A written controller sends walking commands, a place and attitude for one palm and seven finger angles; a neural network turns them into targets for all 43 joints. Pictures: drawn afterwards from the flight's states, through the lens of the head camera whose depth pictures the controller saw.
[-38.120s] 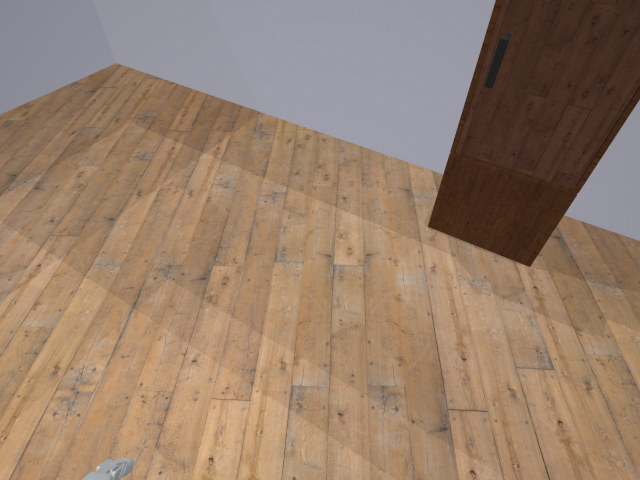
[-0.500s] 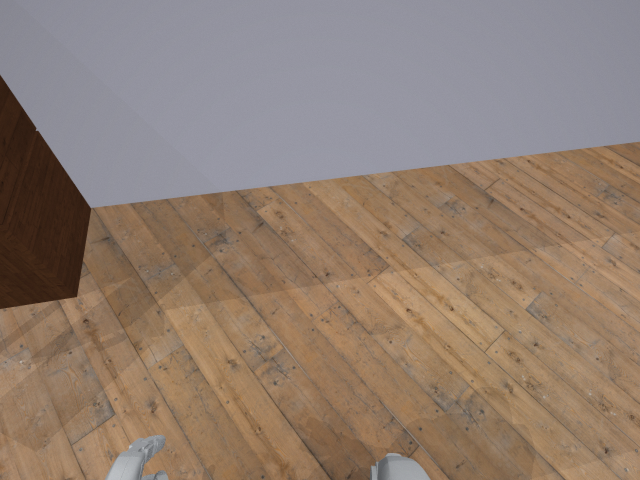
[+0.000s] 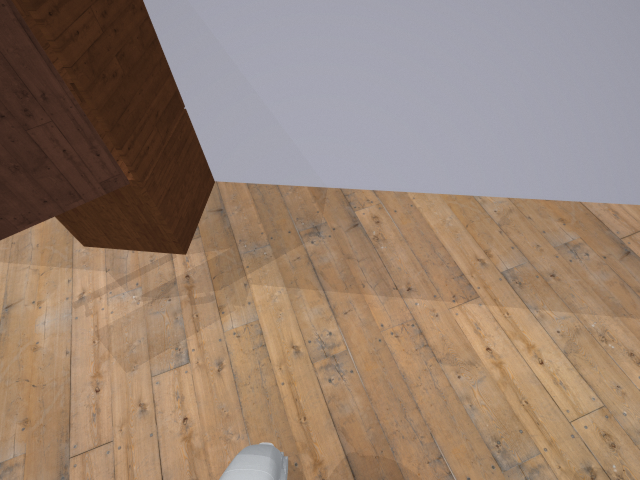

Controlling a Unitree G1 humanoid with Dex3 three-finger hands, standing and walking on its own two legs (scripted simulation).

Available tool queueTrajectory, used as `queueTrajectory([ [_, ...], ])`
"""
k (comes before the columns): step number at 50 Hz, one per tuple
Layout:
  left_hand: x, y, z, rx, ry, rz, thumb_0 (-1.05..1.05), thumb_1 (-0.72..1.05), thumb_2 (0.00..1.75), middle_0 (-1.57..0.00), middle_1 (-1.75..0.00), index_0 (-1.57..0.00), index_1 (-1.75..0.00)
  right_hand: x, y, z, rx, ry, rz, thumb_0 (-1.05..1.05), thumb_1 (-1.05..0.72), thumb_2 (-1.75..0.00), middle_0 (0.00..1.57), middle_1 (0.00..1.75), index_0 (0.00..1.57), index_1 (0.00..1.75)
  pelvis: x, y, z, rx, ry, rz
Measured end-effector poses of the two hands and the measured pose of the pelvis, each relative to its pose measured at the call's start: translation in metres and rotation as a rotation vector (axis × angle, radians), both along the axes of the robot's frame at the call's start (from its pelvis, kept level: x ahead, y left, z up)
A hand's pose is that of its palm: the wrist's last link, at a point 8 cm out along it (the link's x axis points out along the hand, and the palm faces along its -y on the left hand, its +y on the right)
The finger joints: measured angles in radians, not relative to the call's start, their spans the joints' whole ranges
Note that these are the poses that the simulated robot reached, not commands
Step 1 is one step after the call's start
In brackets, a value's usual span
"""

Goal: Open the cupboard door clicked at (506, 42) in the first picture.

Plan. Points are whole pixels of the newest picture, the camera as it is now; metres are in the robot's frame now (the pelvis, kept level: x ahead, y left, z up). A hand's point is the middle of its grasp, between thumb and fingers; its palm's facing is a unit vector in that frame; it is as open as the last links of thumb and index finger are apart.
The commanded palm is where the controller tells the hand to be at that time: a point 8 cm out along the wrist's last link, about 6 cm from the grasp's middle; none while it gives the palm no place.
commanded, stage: turn to face it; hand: left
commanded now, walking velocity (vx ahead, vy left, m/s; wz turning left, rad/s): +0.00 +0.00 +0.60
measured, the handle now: out of the picture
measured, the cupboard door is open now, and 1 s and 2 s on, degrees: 40 40 40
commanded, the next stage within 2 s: take the last steps up to it in 0.86 s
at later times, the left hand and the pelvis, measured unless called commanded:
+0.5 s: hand out of the picture +0.06 +0.28 -0.16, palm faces +0.29 -0.93 -0.23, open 7.4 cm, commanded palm none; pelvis +0.01 +0.05 +0.00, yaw +14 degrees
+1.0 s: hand out of the picture +0.01 +0.17 -0.15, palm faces +0.46 -0.84 -0.28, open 7.3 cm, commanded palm none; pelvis +0.03 -0.03 +0.00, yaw +27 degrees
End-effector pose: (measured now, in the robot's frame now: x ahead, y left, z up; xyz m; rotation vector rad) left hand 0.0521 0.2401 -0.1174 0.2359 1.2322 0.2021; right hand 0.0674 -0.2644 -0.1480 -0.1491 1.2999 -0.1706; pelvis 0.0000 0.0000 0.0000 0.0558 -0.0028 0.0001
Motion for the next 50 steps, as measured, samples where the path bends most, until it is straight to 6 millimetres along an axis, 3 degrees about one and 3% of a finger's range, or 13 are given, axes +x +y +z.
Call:
queueTrajectory([
  [4,-0.041,0.015,-0.012,-0.010,0.069,0.093,0.00,0.91,0.89,-0.20,-0.30,-0.20,-0.30,0.051,0.016,0.007,-0.020,-0.066,0.104,0.01,-0.91,-0.90,0.20,0.30,0.20,0.30,0.003,0.008,-0.005,-0.014,0.000,0.052],
  [8,-0.077,0.034,-0.030,-0.034,0.136,0.177,0.00,0.90,0.90,-0.20,-0.30,-0.20,-0.30,0.101,0.045,0.015,-0.042,-0.157,0.208,0.01,-0.91,-0.90,0.20,0.30,0.20,0.30,0.008,0.023,-0.014,-0.027,0.003,0.103],
  [12,-0.091,0.055,-0.047,-0.054,0.175,0.238,0.00,0.90,0.90,-0.20,-0.30,-0.20,-0.30,0.129,0.072,0.022,-0.064,-0.242,0.281,0.00,-0.91,-0.90,0.20,0.30,0.20,0.30,0.010,0.039,-0.023,-0.036,-0.006,0.144],
  [17,-0.063,0.072,-0.036,-0.058,0.079,0.262,0.01,0.91,0.90,-0.20,-0.30,-0.19,-0.30,0.120,0.089,0.033,-0.082,-0.209,0.315,0.00,-0.91,-0.90,0.20,0.30,0.20,0.30,0.011,0.050,-0.009,-0.067,-0.012,0.187],
  [24,-0.018,0.081,-0.018,-0.049,-0.069,0.256,0.00,0.91,0.90,-0.20,-0.30,-0.19,-0.30,0.088,0.094,0.033,-0.061,-0.110,0.318,0.00,-0.90,-0.90,0.21,0.30,0.20,0.30,0.013,0.049,0.001,-0.082,-0.003,0.244],
  [30,0.002,0.071,-0.010,-0.034,-0.105,0.257,0.00,0.91,0.90,-0.20,-0.30,-0.19,-0.30,0.059,0.079,0.021,-0.043,-0.017,0.299,0.00,-0.90,-0.90,0.21,0.30,0.20,0.30,0.018,0.037,0.001,-0.077,0.011,0.290],
  [36,0.015,0.045,-0.004,-0.006,-0.130,0.267,0.00,0.91,0.90,-0.20,-0.30,-0.19,-0.30,0.042,0.050,0.001,-0.021,0.073,0.295,0.01,-0.90,-0.90,0.21,0.30,0.20,0.30,0.023,0.013,-0.005,-0.057,0.026,0.336],
  [40,0.005,0.020,-0.001,0.021,-0.135,0.288,0.00,0.90,0.90,-0.20,-0.30,-0.20,-0.30,0.049,0.032,-0.014,0.002,0.099,0.303,0.01,-0.90,-0.90,0.21,0.30,0.20,0.30,0.027,-0.005,-0.010,-0.042,0.015,0.365],
  [47,-0.044,-0.021,0.004,-0.004,-0.056,0.403,0.00,0.90,0.90,-0.20,-0.30,-0.20,-0.30,0.083,0.023,-0.009,0.016,0.085,0.376,0.01,-0.91,-0.90,0.20,0.30,0.20,0.30,0.032,-0.022,0.001,-0.007,-0.010,0.441],
  [50,-0.068,-0.029,0.003,0.001,-0.031,0.468,0.00,0.92,0.89,-0.20,-0.30,-0.20,-0.30,0.100,0.026,-0.006,0.013,0.071,0.422,0.01,-0.91,-0.90,0.20,0.30,0.20,0.30,0.034,-0.026,0.003,0.000,-0.010,0.469],
])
